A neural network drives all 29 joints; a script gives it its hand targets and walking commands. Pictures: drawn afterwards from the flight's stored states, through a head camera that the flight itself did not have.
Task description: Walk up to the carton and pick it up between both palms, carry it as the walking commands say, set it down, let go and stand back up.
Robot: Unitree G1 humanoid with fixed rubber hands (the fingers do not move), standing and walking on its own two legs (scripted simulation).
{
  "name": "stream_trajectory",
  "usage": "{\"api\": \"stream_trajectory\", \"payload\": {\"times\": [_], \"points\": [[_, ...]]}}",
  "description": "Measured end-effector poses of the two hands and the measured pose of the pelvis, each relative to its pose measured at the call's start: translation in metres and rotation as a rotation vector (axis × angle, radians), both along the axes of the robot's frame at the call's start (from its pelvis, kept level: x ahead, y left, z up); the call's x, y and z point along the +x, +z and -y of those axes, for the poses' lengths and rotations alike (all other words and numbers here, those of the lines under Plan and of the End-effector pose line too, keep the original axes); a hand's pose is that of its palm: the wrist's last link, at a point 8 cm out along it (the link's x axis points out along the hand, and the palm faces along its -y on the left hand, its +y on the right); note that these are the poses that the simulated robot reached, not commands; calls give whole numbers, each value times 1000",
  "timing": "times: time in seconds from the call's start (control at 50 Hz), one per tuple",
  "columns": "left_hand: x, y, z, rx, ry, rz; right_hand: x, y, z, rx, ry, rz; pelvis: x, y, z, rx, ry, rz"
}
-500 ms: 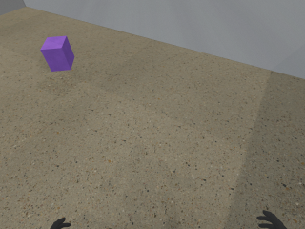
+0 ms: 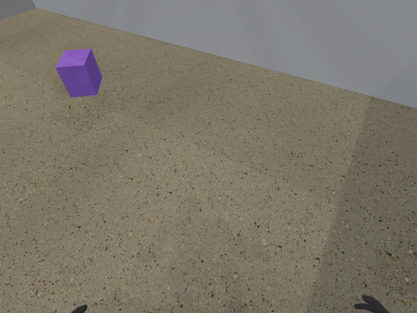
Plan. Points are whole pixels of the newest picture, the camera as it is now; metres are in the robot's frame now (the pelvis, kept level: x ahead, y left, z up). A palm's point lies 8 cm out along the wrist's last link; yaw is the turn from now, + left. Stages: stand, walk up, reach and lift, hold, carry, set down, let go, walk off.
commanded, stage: stand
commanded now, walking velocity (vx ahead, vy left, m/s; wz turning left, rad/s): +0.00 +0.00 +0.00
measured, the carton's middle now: (80, 72) +2.06 +1.13 -0.64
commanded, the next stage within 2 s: walk up in 0.16 s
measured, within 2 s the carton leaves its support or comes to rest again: neither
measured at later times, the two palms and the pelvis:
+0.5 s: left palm out of the picture +0.04 +0.33 -0.11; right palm out of the picture +0.14 -0.28 -0.11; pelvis +0.01 +0.01 -0.01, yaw +6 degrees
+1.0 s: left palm (55, 261) +0.27 +0.40 -0.12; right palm (278, 278) +0.21 -0.12 -0.12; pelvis +0.19 +0.14 +0.00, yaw +19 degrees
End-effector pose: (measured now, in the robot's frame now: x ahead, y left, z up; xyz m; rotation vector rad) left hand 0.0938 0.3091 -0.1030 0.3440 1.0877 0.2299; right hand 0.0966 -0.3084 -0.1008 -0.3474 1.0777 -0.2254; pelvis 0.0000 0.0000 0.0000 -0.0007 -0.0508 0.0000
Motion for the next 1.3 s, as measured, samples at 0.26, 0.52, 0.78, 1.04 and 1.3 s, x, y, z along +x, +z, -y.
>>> {"api": "stream_trajectory", "payload": {"times": [0.26, 0.52, 0.78, 1.04, 1.3], "points": [[-1, -1, -1, 1, 7, -11, -1, -1, 0, -2, -6, -12, 3, 0, 0, 0, 1, -2], [-63, -8, -25, 43, 176, -103, 50, -12, -35, 101, 130, -50, 12, -6, -13, 3, 112, -44], [-51, -55, -81, -138, 302, -151, 144, -30, -179, 103, 276, -48, 88, -24, -107, -4, 247, -48], [213, -18, -93, -222, 173, 144, 129, -24, -185, 86, 116, -361, 214, -4, -136, -12, 346, -57], [217, -14, -116, -55, 453, -69, 395, -55, -221, 140, 339, -227, 369, -12, -150, 7, 417, -54]]}}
